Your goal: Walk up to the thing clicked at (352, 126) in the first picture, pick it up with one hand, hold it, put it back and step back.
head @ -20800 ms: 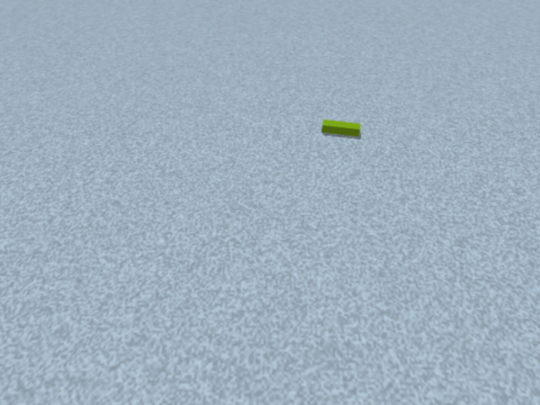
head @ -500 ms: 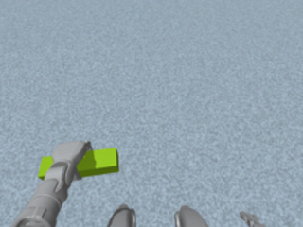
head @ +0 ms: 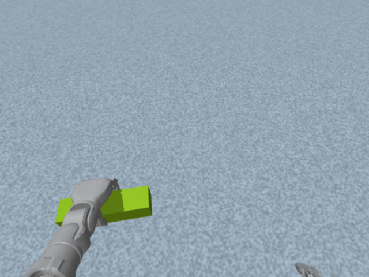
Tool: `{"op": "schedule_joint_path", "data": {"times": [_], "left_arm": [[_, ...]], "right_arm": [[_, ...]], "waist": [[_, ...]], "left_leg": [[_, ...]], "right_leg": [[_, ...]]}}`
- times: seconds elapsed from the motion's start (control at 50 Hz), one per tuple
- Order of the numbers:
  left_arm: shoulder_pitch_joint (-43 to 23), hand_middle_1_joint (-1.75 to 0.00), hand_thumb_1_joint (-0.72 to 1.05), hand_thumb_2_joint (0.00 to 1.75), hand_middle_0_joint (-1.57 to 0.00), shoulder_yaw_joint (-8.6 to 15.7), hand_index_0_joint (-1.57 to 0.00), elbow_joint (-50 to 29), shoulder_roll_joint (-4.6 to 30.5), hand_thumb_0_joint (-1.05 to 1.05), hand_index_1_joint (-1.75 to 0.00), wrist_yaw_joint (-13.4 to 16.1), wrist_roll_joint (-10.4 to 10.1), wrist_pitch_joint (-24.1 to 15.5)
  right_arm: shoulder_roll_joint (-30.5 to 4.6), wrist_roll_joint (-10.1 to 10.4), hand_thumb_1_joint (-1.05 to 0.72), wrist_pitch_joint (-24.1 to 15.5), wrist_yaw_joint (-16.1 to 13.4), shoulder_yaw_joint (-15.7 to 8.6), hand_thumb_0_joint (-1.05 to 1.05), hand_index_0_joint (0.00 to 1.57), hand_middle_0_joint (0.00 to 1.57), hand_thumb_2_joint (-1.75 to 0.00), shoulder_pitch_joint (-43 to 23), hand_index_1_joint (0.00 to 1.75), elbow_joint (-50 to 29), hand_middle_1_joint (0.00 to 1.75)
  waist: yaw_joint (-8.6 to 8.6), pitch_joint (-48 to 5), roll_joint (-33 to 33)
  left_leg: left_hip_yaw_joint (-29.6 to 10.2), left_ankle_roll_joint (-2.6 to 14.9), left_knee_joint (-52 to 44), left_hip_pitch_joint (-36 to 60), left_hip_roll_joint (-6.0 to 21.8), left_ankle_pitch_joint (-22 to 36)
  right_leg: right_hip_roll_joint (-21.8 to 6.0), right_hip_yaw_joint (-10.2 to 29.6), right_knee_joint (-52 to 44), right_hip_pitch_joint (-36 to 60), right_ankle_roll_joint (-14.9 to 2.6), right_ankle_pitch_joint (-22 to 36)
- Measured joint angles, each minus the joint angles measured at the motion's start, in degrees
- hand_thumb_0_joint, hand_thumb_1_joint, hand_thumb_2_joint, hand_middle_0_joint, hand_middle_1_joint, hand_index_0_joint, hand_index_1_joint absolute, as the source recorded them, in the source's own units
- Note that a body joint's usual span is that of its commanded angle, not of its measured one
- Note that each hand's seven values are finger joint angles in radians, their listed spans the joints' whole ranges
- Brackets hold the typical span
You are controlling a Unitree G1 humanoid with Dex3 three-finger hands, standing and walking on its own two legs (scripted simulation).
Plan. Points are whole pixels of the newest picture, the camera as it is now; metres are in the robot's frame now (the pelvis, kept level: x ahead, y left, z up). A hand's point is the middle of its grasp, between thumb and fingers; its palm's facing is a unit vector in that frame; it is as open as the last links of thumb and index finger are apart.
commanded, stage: hold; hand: left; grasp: from above
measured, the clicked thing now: (107, 207) +0.33 +0.22 -0.10
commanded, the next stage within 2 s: crouch in 1.82 s
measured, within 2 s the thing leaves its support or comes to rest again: neither
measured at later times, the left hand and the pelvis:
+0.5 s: hand (96, 198) +0.32 +0.22 -0.04, palm faces -0.45 -0.05 -0.89, open 9.4 cm; pelvis +0.02 +0.00 +0.02, yaw +0 degrees
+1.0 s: hand (96, 202) +0.30 +0.21 -0.02, palm faces -0.44 -0.05 -0.90, open 9.4 cm; pelvis +0.01 -0.01 +0.03, yaw +0 degrees
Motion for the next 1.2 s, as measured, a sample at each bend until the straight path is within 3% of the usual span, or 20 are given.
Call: {"op": "schedule_joint_path", "data": {"times": [0.44,1.2], "left_arm": [[1.5,-0.63,0.07,0.56,-0.68,-0.9,-0.69,-4.6,0.7,0.00,-0.60,-5.1,0.0,-0.3],[4.0,-0.65,0.06,0.60,-0.67,-1.9,-0.68,-10.4,0.8,0.00,-0.62,-9.2,-0.5,-0.5]], "right_arm": [[-0.5,0.9,-0.90,2.2,0.1,-0.3,0.00,0.20,0.20,-0.90,-0.8,0.30,-1.8,0.30],[-0.8,1.7,-0.90,4.7,-0.6,0.5,0.01,0.20,0.20,-0.90,-2.9,0.30,-3.5,0.30]], "waist": [[1.32,1.1,0.2],[2.46,3.3,0.7]], "left_leg": [[0.8,-0.03,-8.2,9.4,-0.4,2.0],[1.0,-0.32,-15.9,17.1,-0.6,6.6]], "right_leg": [[-0.3,0.6,-7.9,9.0,-0.01,2.1],[-0.4,0.8,-14.1,15.8,-0.39,6.0]]}}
